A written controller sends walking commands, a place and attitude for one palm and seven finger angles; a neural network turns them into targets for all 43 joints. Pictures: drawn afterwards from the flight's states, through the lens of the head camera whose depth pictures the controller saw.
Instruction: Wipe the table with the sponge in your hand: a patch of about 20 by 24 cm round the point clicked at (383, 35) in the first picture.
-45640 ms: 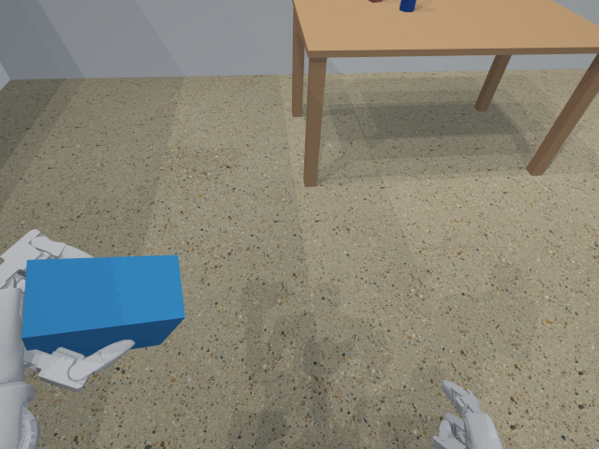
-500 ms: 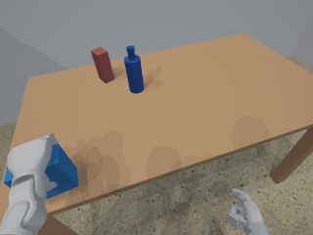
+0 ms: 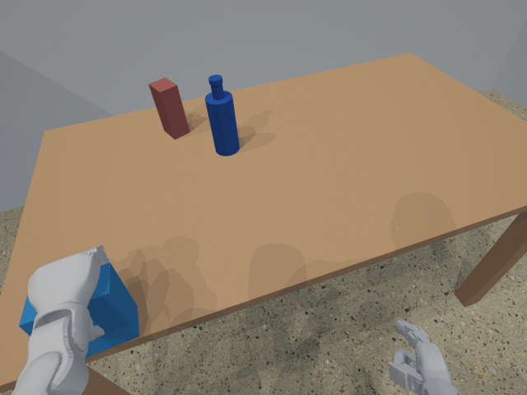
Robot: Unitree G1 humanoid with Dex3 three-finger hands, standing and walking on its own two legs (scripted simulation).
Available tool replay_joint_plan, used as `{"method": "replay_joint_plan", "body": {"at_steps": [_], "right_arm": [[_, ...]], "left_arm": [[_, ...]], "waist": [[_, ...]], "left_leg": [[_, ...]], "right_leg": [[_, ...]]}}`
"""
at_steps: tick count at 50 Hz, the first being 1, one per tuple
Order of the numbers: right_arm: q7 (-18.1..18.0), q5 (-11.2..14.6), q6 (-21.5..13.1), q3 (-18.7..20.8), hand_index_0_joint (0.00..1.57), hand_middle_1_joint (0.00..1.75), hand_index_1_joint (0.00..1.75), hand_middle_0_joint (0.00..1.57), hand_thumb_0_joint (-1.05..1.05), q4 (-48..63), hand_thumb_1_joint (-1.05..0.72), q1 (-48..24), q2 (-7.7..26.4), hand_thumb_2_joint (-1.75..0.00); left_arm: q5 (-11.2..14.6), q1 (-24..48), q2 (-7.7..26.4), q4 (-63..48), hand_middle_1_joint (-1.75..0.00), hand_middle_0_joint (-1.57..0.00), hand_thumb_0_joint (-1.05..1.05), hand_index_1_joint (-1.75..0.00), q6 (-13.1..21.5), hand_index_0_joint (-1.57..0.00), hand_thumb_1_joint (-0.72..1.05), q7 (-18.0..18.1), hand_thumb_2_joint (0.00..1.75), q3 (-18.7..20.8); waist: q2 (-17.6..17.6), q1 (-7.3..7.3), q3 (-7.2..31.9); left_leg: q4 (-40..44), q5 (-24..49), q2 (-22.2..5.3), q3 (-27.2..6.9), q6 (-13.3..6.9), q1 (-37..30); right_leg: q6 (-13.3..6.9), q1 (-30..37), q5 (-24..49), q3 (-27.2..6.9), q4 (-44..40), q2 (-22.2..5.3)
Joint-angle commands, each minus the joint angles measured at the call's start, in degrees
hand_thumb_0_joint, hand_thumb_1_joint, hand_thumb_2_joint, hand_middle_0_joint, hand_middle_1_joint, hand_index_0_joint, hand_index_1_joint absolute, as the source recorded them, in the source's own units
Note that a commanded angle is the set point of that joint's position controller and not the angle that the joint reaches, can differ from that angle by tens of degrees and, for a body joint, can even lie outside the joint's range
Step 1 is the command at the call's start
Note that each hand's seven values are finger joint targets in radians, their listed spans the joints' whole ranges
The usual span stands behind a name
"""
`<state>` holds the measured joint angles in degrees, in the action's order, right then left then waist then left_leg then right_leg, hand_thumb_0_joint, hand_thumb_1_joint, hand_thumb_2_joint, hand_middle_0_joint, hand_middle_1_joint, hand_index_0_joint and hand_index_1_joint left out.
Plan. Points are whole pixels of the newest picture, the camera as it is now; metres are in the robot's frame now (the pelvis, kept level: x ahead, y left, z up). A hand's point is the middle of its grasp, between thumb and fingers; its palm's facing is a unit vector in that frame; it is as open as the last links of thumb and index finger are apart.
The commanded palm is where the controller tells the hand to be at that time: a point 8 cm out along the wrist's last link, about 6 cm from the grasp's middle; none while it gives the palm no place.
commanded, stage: lower the sponge onto the table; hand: left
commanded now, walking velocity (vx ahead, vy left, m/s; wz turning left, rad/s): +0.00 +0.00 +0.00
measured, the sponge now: (92, 321) +0.21 +0.33 -0.03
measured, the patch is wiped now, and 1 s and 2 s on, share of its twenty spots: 0.00 0.05 0.20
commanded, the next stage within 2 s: wipe forward along the first lane in 0.44 s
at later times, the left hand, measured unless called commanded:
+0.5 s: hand (95, 297) +0.23 +0.31 +0.02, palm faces -0.06 -0.06 -1.00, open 10.6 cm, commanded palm +0.20 +0.31 +0.08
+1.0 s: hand (91, 278) +0.26 +0.34 +0.02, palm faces -0.12 -0.02 -0.99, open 10.6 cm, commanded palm +0.25 +0.34 +0.06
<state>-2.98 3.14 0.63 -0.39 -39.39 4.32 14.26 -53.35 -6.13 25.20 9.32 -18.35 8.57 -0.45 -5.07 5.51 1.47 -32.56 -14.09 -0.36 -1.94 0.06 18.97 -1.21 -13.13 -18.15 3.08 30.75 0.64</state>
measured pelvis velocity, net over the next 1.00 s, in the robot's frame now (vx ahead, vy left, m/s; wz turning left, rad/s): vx -0.01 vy -0.01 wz -0.01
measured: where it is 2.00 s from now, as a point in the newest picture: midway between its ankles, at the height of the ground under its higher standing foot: outside the picture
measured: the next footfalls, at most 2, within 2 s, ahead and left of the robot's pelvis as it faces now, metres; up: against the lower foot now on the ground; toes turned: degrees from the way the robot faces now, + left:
none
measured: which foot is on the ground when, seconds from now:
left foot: down 0.00-1.00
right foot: down 0.00-1.00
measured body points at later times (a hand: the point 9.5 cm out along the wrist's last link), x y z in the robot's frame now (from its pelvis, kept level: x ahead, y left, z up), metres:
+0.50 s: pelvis +0.00 -0.01 +0.00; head +0.00 -0.04 +0.45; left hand +0.23 +0.31 +0.08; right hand +0.21 -0.23 -0.10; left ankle +0.03 +0.12 -0.73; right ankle -0.02 -0.11 -0.73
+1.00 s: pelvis -0.01 -0.01 -0.01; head +0.00 -0.04 +0.44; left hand +0.26 +0.33 +0.07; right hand +0.16 -0.26 -0.13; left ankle +0.03 +0.12 -0.73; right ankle -0.02 -0.11 -0.73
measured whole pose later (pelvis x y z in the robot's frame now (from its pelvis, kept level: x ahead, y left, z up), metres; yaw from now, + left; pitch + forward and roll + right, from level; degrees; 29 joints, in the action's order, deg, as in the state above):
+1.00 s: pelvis -0.01 -0.01 -0.01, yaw -1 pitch +5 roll -1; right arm -3.9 3.9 2.7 1.1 -40.5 8.7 16.0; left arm -55.2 6.2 28.9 27.0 -9.8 9.1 3.3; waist -5.2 3.7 3.8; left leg -37.4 -14.8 -1.5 -2.1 0.4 27.4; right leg -2.0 -22.1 -18.9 3.1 36.2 1.8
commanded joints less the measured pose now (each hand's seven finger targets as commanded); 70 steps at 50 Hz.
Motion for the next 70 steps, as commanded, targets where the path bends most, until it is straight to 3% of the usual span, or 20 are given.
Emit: {"method": "replay_joint_plan", "body": {"at_steps": [1, 6, 8, 11, 13, 14, 23, 24, 27, 28, 29, 33, 34, 38, 39, 46, 53, 56, 58, 70], "right_arm": [[-0.76, -0.3, -3.84, 2.75, 0.2, 0.3, 0.3, 0.2, 0.0, 9.39, -0.9, -8.86, 6.38, -0.9], [-0.27, -0.33, -3.77, 3.29, 0.2, 0.3, 0.3, 0.2, 0.0, 9.56, -0.9, -8.03, 6.49, -0.9], [-0.28, -0.28, -3.69, 3.32, 0.2, 0.3, 0.3, 0.2, 0.0, 9.49, -0.9, -8.5, 6.82, -0.9], [0.02, -0.21, -3.62, 3.58, 0.2, 0.3, 0.3, 0.2, 0.0, 9.63, -0.9, -7.95, 6.66, -0.9], [0.01, -0.19, -3.46, 3.51, 0.2, 0.3, 0.3, 0.2, 0.0, 9.4, -0.9, -8.32, 7.02, -0.9], [0.02, -0.07, -3.39, 3.59, 0.2, 0.3, 0.3, 0.2, 0.0, 9.42, -0.9, -8.16, 6.73, -0.9], [-0.36, 0.35, -2.49, 3.27, 0.2, 0.3, 0.3, 0.2, 0.0, 8.58, -0.9, -8.27, 7.54, -0.9], [-0.36, 0.28, -2.58, 3.3, 0.2, 0.3, 0.3, 0.2, 0.0, 9.07, -0.9, -7.73, 7.11, -0.9], [-0.27, 0.22, -2.4, 3.5, 0.2, 0.3, 0.3, 0.2, 0.0, 8.98, -0.9, -7.23, 7.29, -0.9], [-0.33, 0.25, -2.24, 3.49, 0.2, 0.3, 0.3, 0.2, 0.0, 8.6, -0.9, -7.41, 7.67, -0.9], [-0.34, 0.23, -2.25, 3.4, 0.2, 0.3, 0.3, 0.2, 0.0, 8.83, -0.9, -6.79, 7.41, -0.9], [-0.79, 0.32, -1.64, 3.62, 0.2, 0.3, 0.3, 0.2, 0.0, 7.65, -0.9, -6.23, 8.12, -0.9], [-0.96, 0.37, -1.66, 3.48, 0.2, 0.3, 0.3, 0.2, 0.0, 7.76, -0.9, -5.65, 7.8, -0.9], [-1.29, 0.69, -1.06, 3.61, 0.2, 0.3, 0.3, 0.2, 0.0, 6.64, -0.9, -4.9, 8.49, -0.9], [-1.31, 0.8, -1.06, 3.61, 0.2, 0.3, 0.3, 0.2, 0.0, 6.79, -0.9, -4.13, 8.26, -0.9], [-1.07, 0.86, -0.58, 4.18, 0.2, 0.3, 0.3, 0.2, 0.0, 6.82, -0.9, -1.39, 9.05, -0.9], [-0.95, 0.81, -0.28, 4.62, 0.2, 0.3, 0.3, 0.2, 0.0, 6.02, -0.9, 1.09, 9.65, -0.9], [-0.72, 0.94, -0.19, 4.74, 0.2, 0.3, 0.3, 0.2, 0.0, 5.62, -0.9, 2.77, 9.74, -0.9], [-0.77, 1.1, -0.15, 4.74, 0.2, 0.3, 0.3, 0.2, 0.0, 5.29, -0.9, 3.17, 9.96, -0.9], [-0.48, 1.17, 0.68, 4.62, 0.2, 0.3, 0.3, 0.2, 0.0, 4.35, -0.9, 7.66, 10.24, -0.9]], "left_arm": [[-2.09, 11.08, 13.65, -12.92, -1.6, -1.2, 0.0, -1.6, 4.54, -1.2, 0.1, 1.45, 1.3, 6.05], [-2.06, 8.77, 11.06, -11.24, -1.6, -1.2, 0.0, -1.6, 6.16, -1.2, 0.1, 2.3, 1.3, 5.36], [-2.24, 10.5, 14.08, -11.18, -1.6, -1.2, 0.0, -1.6, 6.13, -1.2, 0.1, 3.41, 1.3, 8.13], [-2.0, 8.16, 10.69, -9.98, -1.6, -1.2, 0.0, -1.6, 5.53, -1.2, 0.1, 4.29, 1.3, 6.15], [-1.89, 7.83, 13.42, -9.4, -1.6, -1.2, 0.0, -1.6, 4.93, -1.2, 0.1, 4.73, 1.3, 8.53], [-2.05, 8.76, 10.57, -9.53, -1.6, -1.2, 0.0, -1.6, 4.77, -1.2, 0.1, 4.72, 1.3, 5.89], [-2.17, 8.26, 14.8, -3.86, -1.6, -1.2, 0.0, -1.6, 3.17, -1.2, 0.1, 3.75, 1.3, 8.5], [-2.19, 8.25, 11.74, -4.36, -1.6, -1.2, 0.0, -1.6, 3.33, -1.2, 0.1, 3.46, 1.3, 5.85], [-2.17, 6.36, 11.48, -3.04, -1.6, -1.2, 0.0, -1.6, 3.78, -1.2, 0.1, 3.19, 1.3, 5.96], [-2.23, 6.89, 14.7, -2.21, -1.6, -1.2, 0.0, -1.6, 3.9, -1.2, 0.1, 3.33, 1.3, 8.84], [-2.18, 7.75, 12.32, -1.98, -1.6, -1.2, 0.0, -1.6, 4.05, -1.2, 0.1, 3.27, 1.3, 6.64], [-2.62, 10.27, 17.54, 2.18, -1.6, -1.2, 0.0, -1.6, 4.46, -1.2, 0.1, 3.54, 1.3, 10.84], [-2.67, 12.69, 14.59, 2.59, -1.6, -1.2, 0.0, -1.6, 4.65, -1.2, 0.1, 3.45, 1.3, 7.75], [-3.2, 15.69, 18.13, 7.96, -1.6, -1.2, 0.0, -1.6, 4.93, -1.2, 0.1, 3.12, 1.3, 9.78], [-3.23, 17.16, 15.53, 9.3, -1.6, -1.2, 0.0, -1.6, 5.03, -1.2, 0.1, 2.85, 1.3, 7.15], [-3.05, 19.08, 16.03, 14.55, -1.6, -1.2, 0.0, -1.6, 7.39, -1.2, 0.1, 2.13, 1.3, 7.37], [-3.87, 24.12, 20.05, 20.36, -1.6, -1.2, 0.0, -1.6, 10.26, -1.2, 0.1, 3.71, 1.3, 10.71], [-4.0, 27.39, 17.26, 23.9, -1.6, -1.2, 0.0, -1.6, 10.66, -1.2, 0.1, 4.17, 1.3, 7.63], [-3.78, 30.3, 20.82, 24.61, -1.6, -1.2, 0.0, -1.6, 10.81, -1.2, 0.1, 4.52, 1.3, 9.85], [-4.68, 41.0, 23.02, 34.88, -1.6, -1.2, 0.0, -1.6, 13.03, -1.2, 0.1, 4.26, 1.3, 8.25]], "waist": [[0.95, -0.48, 11.36], [2.34, -0.23, 9.4], [1.98, 0.2, 9.37], [3.01, 0.1, 10.74], [2.95, 0.55, 10.83], [3.27, -0.08, 11.77], [4.15, 0.23, 8.26], [3.77, -0.2, 9.28], [5.29, -0.08, 8.92], [5.04, 0.18, 8.59], [5.38, -0.35, 9.04], [6.51, -0.21, 7.4], [6.54, -1.27, 7.42], [5.66, -1.04, 6.44], [5.84, -1.84, 6.61], [7.48, -2.43, 10.17], [7.54, -2.91, 9.27], [9.33, -4.55, 8.34], [8.05, -4.39, 9.99], [8.41, -6.29, 12.13]], "left_leg": [[2.51, 9.77, 2.64, -0.44, -3.05, -9.35], [2.45, 8.58, 2.29, -0.38, -2.75, -8.17], [2.64, 7.73, 2.25, -0.5, -2.57, -7.85], [2.06, 9.27, 2.26, 0.13, -2.54, -7.33], [2.07, 8.85, 2.35, -0.06, -2.45, -6.79], [1.57, 9.22, 2.44, 0.47, -2.66, -6.89], [1.62, 6.31, 2.97, 0.58, -2.64, -4.45], [1.36, 6.55, 2.99, 0.99, -2.8, -4.45], [0.91, 6.94, 2.91, 1.23, -2.81, -4.12], [1.03, 6.54, 2.93, 0.77, -2.68, -3.81], [0.76, 6.47, 3.03, 1.21, -2.83, -3.37], [0.44, 5.26, 3.17, 1.01, -2.73, -2.0], [0.42, 4.47, 3.12, 1.54, -2.86, -1.8], [0.26, 2.53, 3.24, 1.32, -2.67, -0.63], [0.04, 2.12, 3.25, 1.73, -2.8, -0.11], [-1.76, 2.2, 3.03, 1.98, -3.0, 2.25], [-3.12, -0.47, 2.74, 1.65, -2.98, 6.22], [-3.97, -2.53, 2.6, 1.71, -3.03, 7.97], [-4.16, -3.26, 2.43, 1.76, -3.06, 8.45], [-6.73, -5.62, 2.3, 1.5, -3.52, 12.39]], "right_leg": [[-1.66, -1.95, 13.08, -1.39, -5.19, 1.9], [-1.75, -3.93, 11.87, -1.46, -5.22, 1.96], [-2.05, -4.04, 10.93, -2.57, -5.17, 2.17], [-1.73, -3.35, 13.24, -1.41, -4.18, 1.84], [-1.95, -2.93, 13.12, -2.6, -4.27, 1.98], [-1.62, -3.03, 13.85, -1.85, -3.78, 1.79], [-1.69, -3.84, 11.28, -3.36, -5.0, 1.87], [-1.38, -3.72, 11.65, -2.21, -4.27, 1.74], [-1.29, -4.12, 12.76, -2.42, -4.39, 1.72], [-1.66, -4.14, 12.13, -3.54, -4.67, 1.97], [-1.27, -4.05, 12.46, -2.57, -4.08, 1.84], [-1.4, -5.12, 10.98, -4.16, -4.89, 1.98], [-0.96, -5.73, 10.2, -3.11, -4.5, 1.76], [-1.35, -7.47, 6.8, -4.29, -5.37, 1.99], [-1.03, -7.81, 6.78, -3.24, -4.6, 1.86], [-0.75, -7.95, 8.98, -3.2, -3.07, 1.89], [-0.85, -11.48, 5.4, -3.56, -2.04, 2.24], [-0.45, -14.06, 2.91, -2.66, -1.39, 2.15], [-0.55, -13.6, 1.83, -3.43, -1.4, 2.18], [-0.22, -16.64, -0.84, -3.03, 0.31, 2.28]]}}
